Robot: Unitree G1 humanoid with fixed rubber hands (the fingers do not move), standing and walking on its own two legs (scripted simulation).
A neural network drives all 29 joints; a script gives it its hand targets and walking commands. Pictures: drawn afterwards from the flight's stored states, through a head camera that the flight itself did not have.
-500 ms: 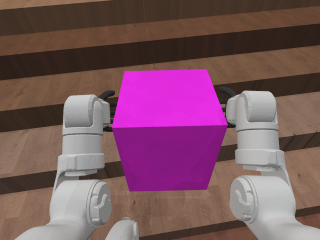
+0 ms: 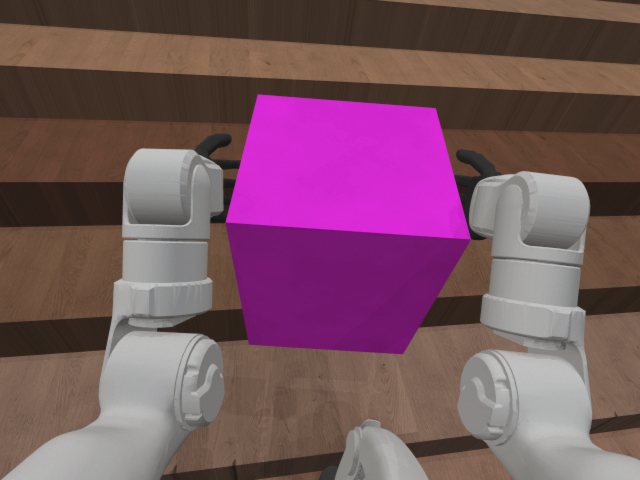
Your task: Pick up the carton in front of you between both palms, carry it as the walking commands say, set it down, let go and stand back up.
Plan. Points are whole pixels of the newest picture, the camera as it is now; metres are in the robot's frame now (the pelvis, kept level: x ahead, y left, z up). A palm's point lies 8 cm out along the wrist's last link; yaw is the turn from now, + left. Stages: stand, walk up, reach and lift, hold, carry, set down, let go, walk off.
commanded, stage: carry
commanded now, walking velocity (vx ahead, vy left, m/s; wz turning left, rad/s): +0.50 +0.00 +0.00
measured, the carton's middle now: (336, 234) +0.40 +0.00 +0.13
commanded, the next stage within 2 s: none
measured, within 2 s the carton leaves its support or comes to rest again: neither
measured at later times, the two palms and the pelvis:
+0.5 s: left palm out of the picture +0.63 +0.27 +0.34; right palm out of the picture +0.67 -0.03 +0.33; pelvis +0.27 +0.10 +0.14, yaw +2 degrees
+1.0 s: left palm out of the picture +0.93 +0.31 +0.49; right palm out of the picture +0.91 +0.02 +0.51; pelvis +0.54 +0.16 +0.29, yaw +1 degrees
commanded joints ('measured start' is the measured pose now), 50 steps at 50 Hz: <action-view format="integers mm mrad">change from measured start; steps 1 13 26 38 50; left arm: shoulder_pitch -787 -959 -829 -714 -652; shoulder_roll -1069 -1199 -1136 -1103 -1010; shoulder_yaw -511 -508 -377 -526 -510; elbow -27 -223 -11 -272 -3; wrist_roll -463 -636 -483 -425 -406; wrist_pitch -32 -58 -57 -97 -35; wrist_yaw -171 -223 -263 -177 -168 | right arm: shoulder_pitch -818 -787 -767 -871 -781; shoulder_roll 1013 931 1122 1203 1003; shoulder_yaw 468 415 451 648 533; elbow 18 -69 154 -336 -60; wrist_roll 397 295 369 528 444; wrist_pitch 2 -8 -34 -104 -13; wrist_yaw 264 176 184 216 264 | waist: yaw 251 97 -177 -69 24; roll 113 -63 -356 41 224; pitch -689 -483 -561 -536 -356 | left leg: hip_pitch -215 -1000 -302 226 -129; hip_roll -8 -36 -183 190 40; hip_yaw -10 -99 179 -484 53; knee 810 1355 773 179 -128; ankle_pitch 1255 -116 -79 119 930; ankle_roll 11 71 66 207 149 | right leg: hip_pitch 1066 1070 858 -95 225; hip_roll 79 -266 -199 -24 -4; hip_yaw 101 488 6 266 -53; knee -539 -826 -680 436 134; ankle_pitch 432 334 1572 -2 92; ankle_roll -73 -141 16 65 3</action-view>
